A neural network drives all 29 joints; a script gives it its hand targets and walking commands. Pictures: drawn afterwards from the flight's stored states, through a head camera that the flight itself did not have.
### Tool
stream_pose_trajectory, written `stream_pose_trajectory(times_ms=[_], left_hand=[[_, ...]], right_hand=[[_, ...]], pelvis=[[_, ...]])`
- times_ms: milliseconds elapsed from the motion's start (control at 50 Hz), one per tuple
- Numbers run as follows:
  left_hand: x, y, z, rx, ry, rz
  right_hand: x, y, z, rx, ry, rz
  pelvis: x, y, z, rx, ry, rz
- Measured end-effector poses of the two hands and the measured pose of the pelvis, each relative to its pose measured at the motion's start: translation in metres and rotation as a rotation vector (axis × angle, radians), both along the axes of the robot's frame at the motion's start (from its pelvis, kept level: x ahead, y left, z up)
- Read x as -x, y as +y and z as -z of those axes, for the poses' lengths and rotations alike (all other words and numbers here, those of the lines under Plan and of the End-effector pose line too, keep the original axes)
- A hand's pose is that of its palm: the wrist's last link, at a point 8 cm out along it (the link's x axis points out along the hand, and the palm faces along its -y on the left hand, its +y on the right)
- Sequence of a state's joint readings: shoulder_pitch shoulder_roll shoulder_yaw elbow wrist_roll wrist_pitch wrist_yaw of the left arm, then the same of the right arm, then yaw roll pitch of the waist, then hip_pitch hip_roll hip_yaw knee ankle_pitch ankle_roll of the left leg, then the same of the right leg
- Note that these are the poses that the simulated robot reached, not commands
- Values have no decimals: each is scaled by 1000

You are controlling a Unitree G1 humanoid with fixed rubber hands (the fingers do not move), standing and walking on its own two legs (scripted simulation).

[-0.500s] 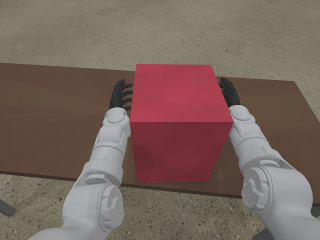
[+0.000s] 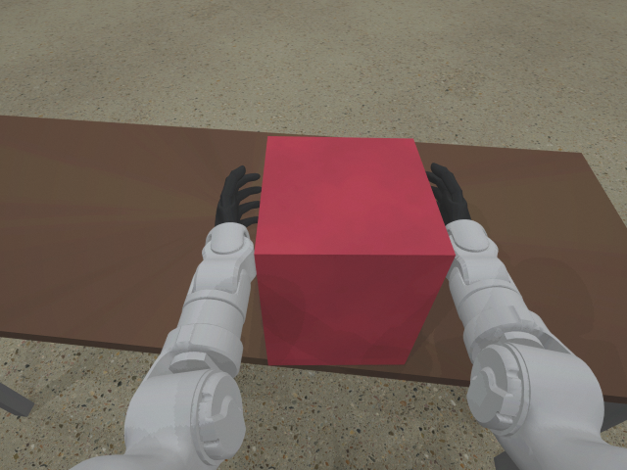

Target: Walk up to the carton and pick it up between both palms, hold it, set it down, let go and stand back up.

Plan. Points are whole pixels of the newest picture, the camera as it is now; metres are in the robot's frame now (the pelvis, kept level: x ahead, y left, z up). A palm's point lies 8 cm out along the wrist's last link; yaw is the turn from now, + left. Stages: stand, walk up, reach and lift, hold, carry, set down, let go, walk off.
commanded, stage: set down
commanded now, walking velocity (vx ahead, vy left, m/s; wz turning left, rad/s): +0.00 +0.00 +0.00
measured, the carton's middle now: (338, 255) +0.41 +0.00 +0.05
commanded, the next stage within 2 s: none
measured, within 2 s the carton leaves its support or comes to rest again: neither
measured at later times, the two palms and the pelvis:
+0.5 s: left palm (229, 230) +0.40 +0.15 +0.10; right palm (449, 223) +0.43 -0.14 +0.10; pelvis +0.00 +0.00 +0.00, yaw +0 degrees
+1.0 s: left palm (226, 234) +0.40 +0.16 +0.09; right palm (448, 231) +0.42 -0.14 +0.09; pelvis +0.00 +0.00 +0.00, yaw +0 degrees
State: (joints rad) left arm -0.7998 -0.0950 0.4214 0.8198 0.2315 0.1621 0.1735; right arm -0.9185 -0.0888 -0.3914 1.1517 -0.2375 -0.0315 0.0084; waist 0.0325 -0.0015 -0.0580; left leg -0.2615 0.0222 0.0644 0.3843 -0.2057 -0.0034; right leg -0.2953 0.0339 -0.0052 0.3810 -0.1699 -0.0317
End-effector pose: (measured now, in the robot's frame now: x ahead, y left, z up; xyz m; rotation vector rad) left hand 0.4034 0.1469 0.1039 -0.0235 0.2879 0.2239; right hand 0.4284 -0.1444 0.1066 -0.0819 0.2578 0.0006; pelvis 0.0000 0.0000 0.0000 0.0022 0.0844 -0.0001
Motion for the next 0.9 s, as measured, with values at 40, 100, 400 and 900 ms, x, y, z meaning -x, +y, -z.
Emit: stream_pose_trajectory(times_ms=[40, 100, 400, 900], left_hand=[[0, 0, 1, -1, 0, 0], [1, 1, 3, -1, 1, -1], [3, 3, 7, 3, -4, -3], [3, 4, 10, 6, -1, -8]], right_hand=[[0, 0, 0, 3, -1, -1], [0, 2, 0, 2, -3, -2], [2, 3, 2, 0, -21, -3], [4, 2, 4, -23, -35, -16]], pelvis=[[0, 0, 0, 0, 0, 0], [0, 0, 0, 0, 0, 0], [0, 0, 0, 0, 0, 0], [0, 0, 0, 0, 0, -1]])
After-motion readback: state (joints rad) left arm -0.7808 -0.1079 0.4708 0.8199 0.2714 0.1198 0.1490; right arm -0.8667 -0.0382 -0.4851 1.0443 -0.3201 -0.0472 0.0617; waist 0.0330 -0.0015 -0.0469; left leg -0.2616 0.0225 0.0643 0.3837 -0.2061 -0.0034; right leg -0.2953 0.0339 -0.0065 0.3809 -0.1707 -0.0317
